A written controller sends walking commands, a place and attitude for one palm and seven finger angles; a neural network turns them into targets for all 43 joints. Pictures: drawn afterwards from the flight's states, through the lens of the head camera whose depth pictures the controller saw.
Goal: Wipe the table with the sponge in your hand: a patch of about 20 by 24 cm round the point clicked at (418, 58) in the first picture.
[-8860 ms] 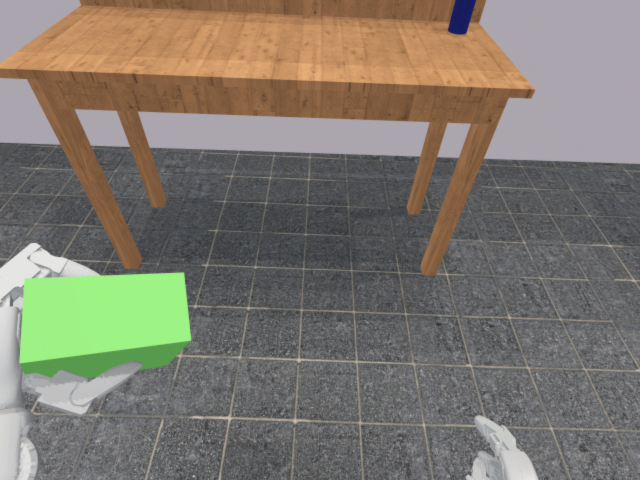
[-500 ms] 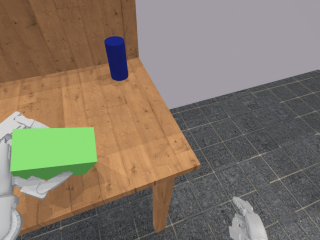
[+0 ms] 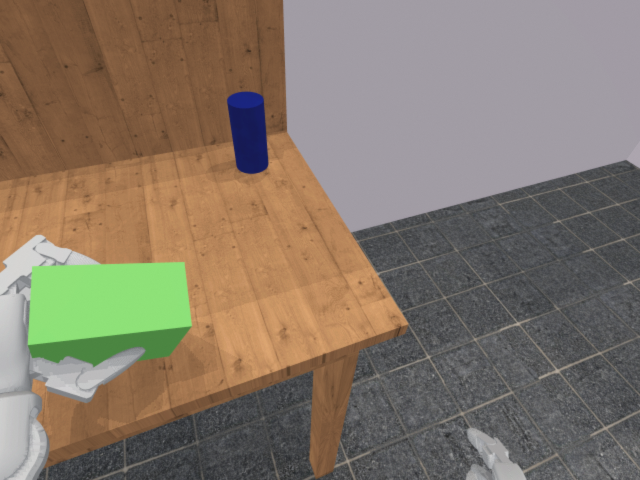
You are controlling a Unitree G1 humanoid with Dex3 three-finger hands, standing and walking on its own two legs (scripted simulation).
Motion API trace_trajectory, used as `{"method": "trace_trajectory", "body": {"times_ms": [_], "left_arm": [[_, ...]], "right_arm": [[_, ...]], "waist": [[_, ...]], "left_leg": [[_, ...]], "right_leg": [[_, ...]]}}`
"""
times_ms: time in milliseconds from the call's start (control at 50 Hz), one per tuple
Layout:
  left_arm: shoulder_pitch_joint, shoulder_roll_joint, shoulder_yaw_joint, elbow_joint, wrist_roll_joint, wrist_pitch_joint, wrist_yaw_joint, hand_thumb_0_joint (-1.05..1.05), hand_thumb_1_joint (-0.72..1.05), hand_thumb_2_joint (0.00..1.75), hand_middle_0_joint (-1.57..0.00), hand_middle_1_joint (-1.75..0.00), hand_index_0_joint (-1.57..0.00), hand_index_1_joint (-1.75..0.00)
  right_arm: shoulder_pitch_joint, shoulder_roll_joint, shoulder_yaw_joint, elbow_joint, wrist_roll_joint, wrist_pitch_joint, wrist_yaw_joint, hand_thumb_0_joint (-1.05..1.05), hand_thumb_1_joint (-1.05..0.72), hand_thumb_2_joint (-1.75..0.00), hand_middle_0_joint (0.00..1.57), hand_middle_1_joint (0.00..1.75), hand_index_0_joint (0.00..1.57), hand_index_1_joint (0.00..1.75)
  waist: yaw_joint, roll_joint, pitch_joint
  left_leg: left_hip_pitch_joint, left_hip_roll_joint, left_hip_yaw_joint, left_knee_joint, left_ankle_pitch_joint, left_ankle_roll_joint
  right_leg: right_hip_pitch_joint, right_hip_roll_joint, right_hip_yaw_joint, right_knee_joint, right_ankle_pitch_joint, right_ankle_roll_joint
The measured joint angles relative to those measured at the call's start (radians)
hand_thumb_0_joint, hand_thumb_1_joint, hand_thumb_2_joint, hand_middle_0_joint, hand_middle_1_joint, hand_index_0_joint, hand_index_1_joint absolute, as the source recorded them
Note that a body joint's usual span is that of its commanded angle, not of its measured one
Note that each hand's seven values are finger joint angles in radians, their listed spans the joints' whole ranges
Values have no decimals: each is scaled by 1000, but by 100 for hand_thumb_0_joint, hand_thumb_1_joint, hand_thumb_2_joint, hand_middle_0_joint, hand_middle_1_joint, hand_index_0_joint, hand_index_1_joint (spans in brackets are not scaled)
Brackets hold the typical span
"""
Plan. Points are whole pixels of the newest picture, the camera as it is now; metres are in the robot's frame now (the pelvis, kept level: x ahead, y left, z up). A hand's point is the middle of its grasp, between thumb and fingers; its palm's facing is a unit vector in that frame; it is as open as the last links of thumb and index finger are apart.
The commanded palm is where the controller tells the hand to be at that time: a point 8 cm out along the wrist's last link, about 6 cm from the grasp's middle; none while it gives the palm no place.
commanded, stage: look again from close up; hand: left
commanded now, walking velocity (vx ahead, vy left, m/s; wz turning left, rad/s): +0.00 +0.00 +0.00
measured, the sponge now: (134, 316) +0.24 +0.21 +0.14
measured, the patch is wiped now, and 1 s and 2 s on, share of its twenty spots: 0.00 0.05 0.05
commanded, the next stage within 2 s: shuffle to correct the standing spot in 0.34 s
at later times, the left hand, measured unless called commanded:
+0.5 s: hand (56, 293) +0.25 +0.29 +0.16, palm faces +0.48 -0.80 -0.37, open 10.5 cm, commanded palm +0.18 +0.29 +0.17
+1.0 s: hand (166, 329) +0.22 +0.17 +0.16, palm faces +0.20 -0.83 -0.51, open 10.5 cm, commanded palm +0.15 +0.22 +0.17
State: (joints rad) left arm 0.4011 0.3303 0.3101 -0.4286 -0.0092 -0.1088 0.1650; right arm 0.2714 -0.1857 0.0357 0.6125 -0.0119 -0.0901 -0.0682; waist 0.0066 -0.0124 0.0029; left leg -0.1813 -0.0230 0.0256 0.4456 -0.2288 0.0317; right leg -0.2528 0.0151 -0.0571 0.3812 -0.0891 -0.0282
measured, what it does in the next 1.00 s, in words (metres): steps on the spot: right foot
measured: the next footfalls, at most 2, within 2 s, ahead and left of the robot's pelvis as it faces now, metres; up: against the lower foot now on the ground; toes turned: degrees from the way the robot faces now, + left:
right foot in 0.80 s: +0.04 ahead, -0.11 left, +0.00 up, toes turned +0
left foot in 1.40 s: -0.16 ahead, +0.06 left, +0.00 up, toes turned +6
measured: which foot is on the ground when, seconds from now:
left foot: down 0.00-0.98, up 1.00-1.00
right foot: down 0.00-0.64, up 0.66-0.78, down 0.80-1.00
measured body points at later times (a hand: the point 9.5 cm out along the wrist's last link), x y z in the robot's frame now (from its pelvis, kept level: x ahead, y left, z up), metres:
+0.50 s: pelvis +0.04 +0.00 -0.01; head +0.08 +0.03 +0.44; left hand +0.22 +0.33 +0.17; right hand +0.22 -0.23 -0.08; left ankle +0.01 +0.10 -0.74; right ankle +0.07 -0.09 -0.74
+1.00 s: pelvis -0.02 -0.06 -0.01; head +0.09 -0.05 +0.43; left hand +0.20 +0.21 +0.19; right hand +0.16 -0.28 -0.10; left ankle +0.01 +0.10 -0.73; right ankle +0.00 -0.11 -0.74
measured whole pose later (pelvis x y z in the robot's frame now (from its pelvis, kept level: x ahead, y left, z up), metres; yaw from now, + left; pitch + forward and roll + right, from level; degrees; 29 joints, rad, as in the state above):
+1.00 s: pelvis -0.02 -0.06 -0.01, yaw +0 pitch +4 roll +0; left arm 0.47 0.49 0.43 -0.64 -0.12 -0.25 0.02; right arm 0.21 -0.21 0.00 0.49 0.02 -0.15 0.06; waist 0.05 -0.03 0.15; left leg -0.43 0.06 -0.01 0.63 -0.23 -0.04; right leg -0.38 0.09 -0.04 0.56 -0.25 -0.10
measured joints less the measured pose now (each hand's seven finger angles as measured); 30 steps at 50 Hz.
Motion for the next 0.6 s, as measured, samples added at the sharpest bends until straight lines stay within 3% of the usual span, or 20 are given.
{"method": "trace_trajectory", "body": {"times_ms": [40,80,120,180,240,280,360,460,600], "left_arm": [[16,6,8,-9,-3,-11,-3,-1,-53,100,-70,-132,-72,-132],[-84,105,8,27,12,-50,-37,-1,-53,100,-70,-132,-72,-132],[-204,196,64,97,21,-104,-45,-1,-53,100,-70,-132,-72,-132],[-259,263,175,175,-26,-153,-36,-1,-53,100,-70,-132,-72,-132],[-158,237,193,176,-87,-180,-36,-1,-53,100,-70,-132,-72,-132],[-59,181,140,160,-112,-195,-44,-1,-53,100,-70,-132,-72,-132],[66,92,16,121,-110,-192,-60,-1,-53,100,-70,-132,-72,-132],[-21,122,33,52,-87,-194,-40,-2,-53,100,-70,-132,-72,-132],[-81,135,74,-22,-75,-169,-34,-2,-53,100,-70,-132,-72,-132]], "right_arm": [[2,-1,-1,2,0,-2,4,1,-90,-90,20,30,21,30],[39,-24,34,-57,38,4,-32,1,-90,-90,20,30,20,30],[40,-24,48,-48,40,-19,-15,1,-91,-90,20,30,20,30],[9,-34,55,-24,24,-23,34,1,-90,-90,20,30,21,30],[15,-58,26,-32,29,-51,74,1,-90,-90,20,30,21,30],[24,-80,5,-34,41,-75,93,1,-90,-90,20,30,21,30],[37,-104,-14,-26,43,-115,100,1,-91,-90,20,30,20,30],[18,-100,-7,16,27,-128,91,1,-91,-90,20,30,20,30],[-68,-78,-23,-50,37,-127,109,1,-91,-90,20,30,20,30]], "waist": [[-3,8,-3],[5,22,20],[7,13,30],[4,7,17],[2,28,-8],[9,42,-15],[31,28,4],[65,-36,43],[62,-44,56]], "left_leg": [[-2,2,0,2,-4,-1],[-31,4,-30,52,-29,7],[-54,-4,-49,82,-32,-4],[-84,0,-38,110,-51,-12],[-94,5,-21,101,-63,-8],[-89,5,-10,88,-68,-3],[-86,-3,-15,83,-79,3],[-87,-20,-61,104,-93,0],[-89,-29,-46,111,-97,6]], "right_leg": [[0,3,0,-2,-6,-3],[-19,15,-2,54,-73,25],[-42,10,-10,102,-114,17],[-76,15,-1,118,-71,-13],[-93,23,17,114,-82,-18],[-94,23,28,108,-88,-14],[-96,15,25,118,-110,-6],[-83,-5,-19,145,-145,-7],[-97,-14,0,166,-149,12]]}}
